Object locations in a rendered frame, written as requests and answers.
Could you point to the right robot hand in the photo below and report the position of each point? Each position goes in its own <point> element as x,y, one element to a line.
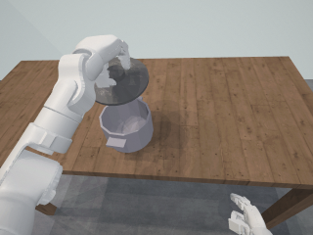
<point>242,223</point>

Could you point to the knob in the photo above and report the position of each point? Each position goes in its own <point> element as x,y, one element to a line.
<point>117,73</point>

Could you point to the left robot hand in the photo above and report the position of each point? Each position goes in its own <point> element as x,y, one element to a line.
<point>107,46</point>

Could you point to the lid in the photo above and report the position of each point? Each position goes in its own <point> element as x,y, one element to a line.
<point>128,89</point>

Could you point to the table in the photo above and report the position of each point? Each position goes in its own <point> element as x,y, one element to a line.
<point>219,120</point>

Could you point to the robot left upper arm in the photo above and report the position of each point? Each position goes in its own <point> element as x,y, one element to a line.
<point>32,180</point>

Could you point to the pot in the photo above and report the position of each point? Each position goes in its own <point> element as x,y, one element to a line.
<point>128,127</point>

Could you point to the robot left forearm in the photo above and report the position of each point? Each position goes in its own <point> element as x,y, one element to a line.
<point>72,96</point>

